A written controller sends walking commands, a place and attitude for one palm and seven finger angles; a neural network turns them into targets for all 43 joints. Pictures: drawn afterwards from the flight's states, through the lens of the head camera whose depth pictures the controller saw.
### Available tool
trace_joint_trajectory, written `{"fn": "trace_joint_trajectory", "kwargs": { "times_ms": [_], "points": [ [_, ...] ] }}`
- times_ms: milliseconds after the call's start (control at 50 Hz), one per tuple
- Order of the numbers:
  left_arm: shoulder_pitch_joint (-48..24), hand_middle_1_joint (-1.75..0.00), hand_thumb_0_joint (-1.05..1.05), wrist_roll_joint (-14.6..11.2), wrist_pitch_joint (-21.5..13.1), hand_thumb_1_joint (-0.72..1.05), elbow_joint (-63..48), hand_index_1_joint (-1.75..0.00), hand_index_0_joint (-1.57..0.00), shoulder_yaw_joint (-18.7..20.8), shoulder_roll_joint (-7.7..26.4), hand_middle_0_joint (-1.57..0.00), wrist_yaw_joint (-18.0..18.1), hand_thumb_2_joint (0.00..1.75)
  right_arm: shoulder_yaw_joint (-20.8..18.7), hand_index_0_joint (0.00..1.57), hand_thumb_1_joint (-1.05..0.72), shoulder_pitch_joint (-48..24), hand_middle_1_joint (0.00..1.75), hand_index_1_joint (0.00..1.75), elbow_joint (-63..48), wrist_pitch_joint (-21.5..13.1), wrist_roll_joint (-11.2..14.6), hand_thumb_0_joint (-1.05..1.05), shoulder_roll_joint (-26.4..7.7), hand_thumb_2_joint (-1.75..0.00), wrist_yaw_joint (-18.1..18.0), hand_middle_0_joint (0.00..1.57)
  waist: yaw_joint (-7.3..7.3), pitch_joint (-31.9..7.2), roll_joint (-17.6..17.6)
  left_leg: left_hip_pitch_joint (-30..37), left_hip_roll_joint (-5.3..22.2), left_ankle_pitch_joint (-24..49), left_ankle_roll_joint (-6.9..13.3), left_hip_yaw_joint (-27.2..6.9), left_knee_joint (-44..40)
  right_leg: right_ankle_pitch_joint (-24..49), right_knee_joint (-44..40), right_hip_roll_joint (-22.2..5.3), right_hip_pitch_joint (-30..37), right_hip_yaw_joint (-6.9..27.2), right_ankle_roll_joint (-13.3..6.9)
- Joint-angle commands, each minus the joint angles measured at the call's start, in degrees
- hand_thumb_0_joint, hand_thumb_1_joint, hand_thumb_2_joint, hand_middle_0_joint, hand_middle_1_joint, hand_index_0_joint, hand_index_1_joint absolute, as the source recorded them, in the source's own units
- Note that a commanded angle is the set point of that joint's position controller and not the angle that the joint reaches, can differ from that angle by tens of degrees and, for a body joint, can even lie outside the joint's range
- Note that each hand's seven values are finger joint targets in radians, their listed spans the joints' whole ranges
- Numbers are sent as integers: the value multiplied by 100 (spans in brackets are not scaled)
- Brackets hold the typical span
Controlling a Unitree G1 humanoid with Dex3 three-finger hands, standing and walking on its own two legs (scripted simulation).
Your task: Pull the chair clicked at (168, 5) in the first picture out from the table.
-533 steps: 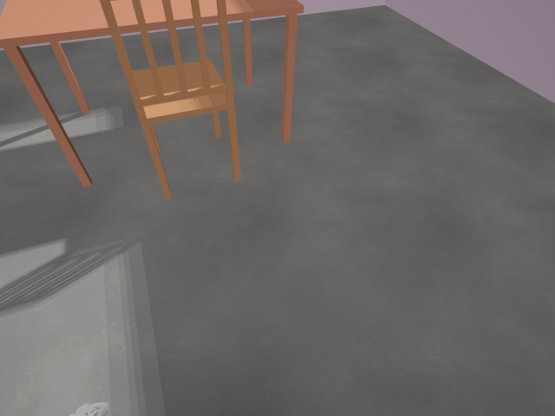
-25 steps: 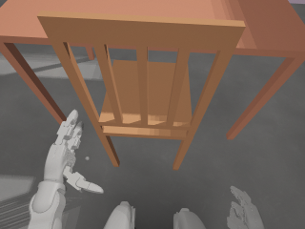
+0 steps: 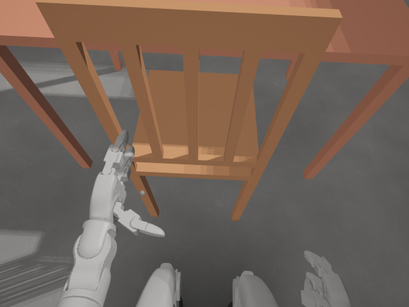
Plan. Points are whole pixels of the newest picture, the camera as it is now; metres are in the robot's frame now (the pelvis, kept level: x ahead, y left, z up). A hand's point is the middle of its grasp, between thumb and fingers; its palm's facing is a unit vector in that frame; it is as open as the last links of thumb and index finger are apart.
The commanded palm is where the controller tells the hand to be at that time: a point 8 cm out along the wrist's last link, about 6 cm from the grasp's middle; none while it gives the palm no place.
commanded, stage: aim the fingers beside a spindle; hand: left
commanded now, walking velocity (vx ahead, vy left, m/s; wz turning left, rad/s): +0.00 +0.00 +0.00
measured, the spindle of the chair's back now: (192, 116) +0.48 +0.04 +0.05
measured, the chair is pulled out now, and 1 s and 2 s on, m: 0.00 0.00 0.00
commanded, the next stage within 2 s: push the fingers through the gap in 0.90 s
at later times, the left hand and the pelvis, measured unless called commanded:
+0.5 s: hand (155, 181) +0.35 +0.11 +0.01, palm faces -0.04 -1.00 -0.03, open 16.9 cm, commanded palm +0.33 +0.17 +0.01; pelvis +0.00 +0.00 -0.01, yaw +0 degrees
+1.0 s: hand (151, 183) +0.34 +0.12 +0.01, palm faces -0.03 -1.00 -0.03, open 16.9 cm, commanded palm +0.33 +0.17 +0.01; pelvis +0.00 -0.01 -0.01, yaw +0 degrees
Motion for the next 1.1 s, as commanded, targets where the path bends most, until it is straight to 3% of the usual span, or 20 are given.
{"fn": "trace_joint_trajectory", "kwargs": {
  "times_ms": [0,40,80,140,260,300,360,460,540,560,620,640,720,780,820,860,920,980,1040,1080],
  "points": [
    [-1454,-8,0,31,-434,-50,-968,-8,-6,247,504,-6,127,30,-325,20,-90,37,30,30,-629,-182,25,0,-822,-90,-79,20,-123,-1888,-44,1567,-96,1307,27,-240,-849,1322,-942,108,588,101,-132],
    [-1549,-8,0,47,-448,-50,-954,-8,-6,342,585,-6,165,30,-335,20,-90,55,30,30,-613,-155,14,0,-828,-90,-85,20,-79,-2070,39,1648,-90,1458,15,-252,-822,1432,-874,98,608,99,-142],
    [-1552,-8,0,42,-446,-50,-961,-8,-6,88,318,-6,164,30,-328,20,-90,59,30,30,-636,-139,6,0,-799,-90,-56,20,-99,-2216,62,1731,-96,1571,11,-248,-799,1541,-849,90,639,87,-140],
    [-1603,-8,0,53,-426,-50,-766,-8,-6,215,444,-6,209,30,-337,20,-90,99,30,30,-577,-70,12,0,-830,-90,-54,20,-117,-2189,-48,1628,-79,1666,18,-252,-745,1672,-808,99,633,92,-137],
    [-1983,-8,0,145,-487,-50,-599,-8,-6,80,310,-6,314,30,-356,20,-90,131,30,30,-538,24,-9,0,-806,-90,-12,20,-168,-2185,-66,1548,-83,1569,17,-260,-650,1568,-736,88,468,96,-139],
    [-1896,-8,0,155,-542,-50,-679,-8,-6,182,381,-6,387,30,-369,20,-90,132,30,30,-565,46,-18,0,-799,-90,10,20,-60,-2354,82,1620,-88,1642,4,-251,-648,1599,-698,88,502,105,-160],
    [-1799,-8,0,193,-523,-50,-624,-8,-6,167,364,-6,462,30,-351,20,-90,130,30,30,-599,124,-22,0,-786,-90,37,20,-84,-2326,-14,1612,-92,1685,19,-231,-666,1681,-726,101,576,111,-146],
    [-1835,-8,0,148,-535,-50,-444,-8,-6,462,615,-6,439,30,-328,20,-90,105,30,30,-591,197,-1,0,-791,-90,-1,20,-80,-2200,-223,1230,-121,1424,47,-144,-636,1651,-790,106,817,199,-122],
    [-1970,-8,0,92,-593,-50,-648,-8,-6,33,254,-6,305,30,-340,20,-90,101,30,30,-579,153,13,0,-777,-90,-16,20,-154,-2304,86,1586,-95,1582,34,-187,-648,1666,-779,96,590,143,-137],
    [-1959,-8,0,56,-590,-50,-674,-8,-6,101,343,-6,299,30,-352,20,-90,119,30,30,-572,150,12,0,-802,-90,-25,20,-154,-2359,-14,1602,-82,1591,31,-216,-646,1670,-776,91,619,141,-132],
    [-1875,-8,0,76,-539,-50,-638,-8,-6,-110,168,-6,272,30,-361,20,-90,147,30,30,-562,133,28,0,-797,-90,-34,20,-224,-2292,-55,1640,-75,1688,49,-230,-639,1748,-780,91,562,109,-132],
    [-1756,-8,0,87,-520,-50,-572,-8,-6,-15,241,-6,284,30,-364,20,-90,140,30,30,-569,145,23,0,-799,-90,-26,20,-158,-2252,-91,1563,-91,1611,38,-215,-646,1689,-791,84,592,122,-127],
    [-1890,-8,0,185,-532,-50,-501,-8,-6,122,385,-6,409,30,-352,20,-90,104,30,30,-584,190,13,0,-808,-90,-22,20,-136,-2097,-127,1408,-104,1459,42,-227,-643,1526,-745,91,502,110,-141],
    [-1841,-8,0,189,-617,-50,-637,-8,-6,240,460,-6,488,30,-341,20,-90,63,30,30,-633,206,-18,0,-776,-90,-3,20,-51,-2317,-55,1433,-133,1497,43,-171,-623,1618,-748,79,679,176,-139],
    [-1809,-8,0,165,-612,-50,-507,-8,-6,485,657,-6,507,30,-337,20,-90,80,30,30,-617,229,-10,0,-784,-90,-17,20,-80,-2238,-248,1273,-132,1456,58,-144,-592,1665,-774,95,789,198,-119],
    [-1779,-8,0,167,-645,-50,-611,-8,-6,328,508,-6,453,30,-329,20,-90,37,30,30,-646,219,-10,0,-757,-90,-8,20,-63,-2284,-63,1339,-132,1491,45,-121,-606,1721,-760,86,804,216,-124],
    [-1908,-8,0,104,-609,-50,-553,-8,-6,190,424,-6,322,30,-322,20,-90,65,30,30,-631,205,17,0,-786,-90,-24,20,-168,-2184,-132,1322,-122,1421,62,-149,-604,1662,-814,96,755,208,-124],
    [-1898,-8,0,53,-560,-50,-544,-8,-6,73,331,-6,217,30,-333,20,-90,60,30,30,-605,177,30,0,-801,-90,-38,20,-179,-2127,-55,1396,-113,1376,46,-168,-619,1571,-843,89,636,185,-126],
    [-2311,-8,0,51,-550,-50,-436,-8,-6,128,434,-6,226,30,-333,20,-90,111,30,30,-511,156,28,0,-835,-90,-85,20,-279,-2103,-147,1348,-104,1327,65,-200,-556,1492,-833,93,484,180,-112],
    [-2442,-8,0,62,-580,-50,-422,-8,-6,203,491,-6,252,30,-333,20,-90,112,30,30,-474,139,10,0,-824,-90,-94,20,-220,-2196,24,1382,-117,1347,52,-199,-552,1471,-803,86,479,189,-125]
  ]
}}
